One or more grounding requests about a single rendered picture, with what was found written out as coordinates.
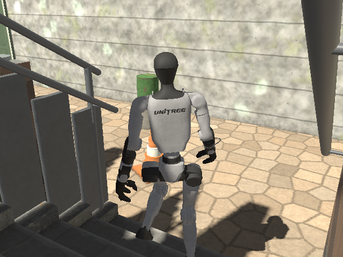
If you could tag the stairs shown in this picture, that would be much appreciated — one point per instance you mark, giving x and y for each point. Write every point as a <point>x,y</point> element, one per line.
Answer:
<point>94,238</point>

